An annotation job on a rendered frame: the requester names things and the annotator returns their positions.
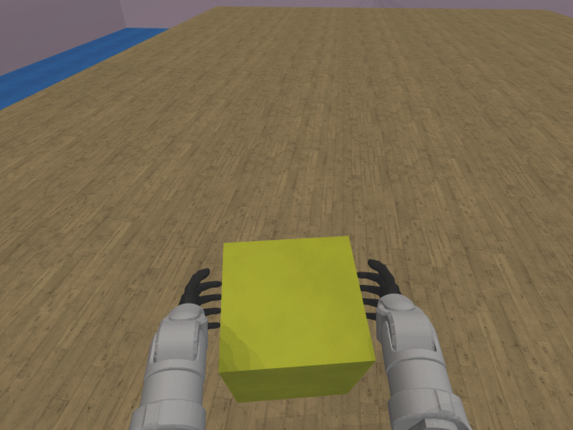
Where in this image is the left robot hand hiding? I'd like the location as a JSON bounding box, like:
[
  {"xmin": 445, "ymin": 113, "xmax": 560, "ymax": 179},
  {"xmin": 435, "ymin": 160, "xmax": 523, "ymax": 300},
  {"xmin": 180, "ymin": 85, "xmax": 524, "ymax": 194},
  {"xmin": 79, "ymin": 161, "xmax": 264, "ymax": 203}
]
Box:
[{"xmin": 179, "ymin": 268, "xmax": 222, "ymax": 330}]

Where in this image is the right robot forearm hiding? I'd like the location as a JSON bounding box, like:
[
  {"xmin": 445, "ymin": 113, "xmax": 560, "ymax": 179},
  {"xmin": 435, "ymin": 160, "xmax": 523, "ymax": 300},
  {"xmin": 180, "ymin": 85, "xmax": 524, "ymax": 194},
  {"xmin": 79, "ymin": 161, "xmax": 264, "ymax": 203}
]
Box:
[{"xmin": 376, "ymin": 294, "xmax": 473, "ymax": 430}]

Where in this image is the left robot forearm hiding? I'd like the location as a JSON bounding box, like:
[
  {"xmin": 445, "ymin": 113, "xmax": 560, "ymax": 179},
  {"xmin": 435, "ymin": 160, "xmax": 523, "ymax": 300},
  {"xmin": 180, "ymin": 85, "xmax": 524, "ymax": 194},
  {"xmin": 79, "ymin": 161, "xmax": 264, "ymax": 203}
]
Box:
[{"xmin": 129, "ymin": 303, "xmax": 208, "ymax": 430}]

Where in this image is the right robot hand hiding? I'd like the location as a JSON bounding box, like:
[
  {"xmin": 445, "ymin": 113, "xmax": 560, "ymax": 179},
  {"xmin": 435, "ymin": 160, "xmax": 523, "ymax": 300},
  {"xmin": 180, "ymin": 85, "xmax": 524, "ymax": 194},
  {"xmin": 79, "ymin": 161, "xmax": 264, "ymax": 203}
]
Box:
[{"xmin": 357, "ymin": 259, "xmax": 401, "ymax": 321}]

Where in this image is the carton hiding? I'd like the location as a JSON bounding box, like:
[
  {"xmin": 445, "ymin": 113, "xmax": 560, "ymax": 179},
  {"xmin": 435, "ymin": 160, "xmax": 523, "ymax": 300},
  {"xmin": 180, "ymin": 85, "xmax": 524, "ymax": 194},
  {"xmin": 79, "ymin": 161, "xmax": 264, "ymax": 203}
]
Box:
[{"xmin": 218, "ymin": 236, "xmax": 376, "ymax": 403}]

